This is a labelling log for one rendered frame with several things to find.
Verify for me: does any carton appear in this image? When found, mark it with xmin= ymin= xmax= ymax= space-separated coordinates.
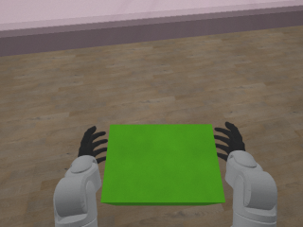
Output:
xmin=100 ymin=124 xmax=225 ymax=206

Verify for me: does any right robot hand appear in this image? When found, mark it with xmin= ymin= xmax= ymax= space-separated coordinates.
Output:
xmin=214 ymin=121 xmax=246 ymax=162

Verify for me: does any left robot hand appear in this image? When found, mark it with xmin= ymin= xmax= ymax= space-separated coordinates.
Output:
xmin=78 ymin=126 xmax=108 ymax=164

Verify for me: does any robot left forearm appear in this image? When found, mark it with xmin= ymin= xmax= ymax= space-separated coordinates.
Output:
xmin=53 ymin=155 xmax=102 ymax=227

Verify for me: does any robot right forearm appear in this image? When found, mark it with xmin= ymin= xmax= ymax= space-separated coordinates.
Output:
xmin=224 ymin=150 xmax=278 ymax=227

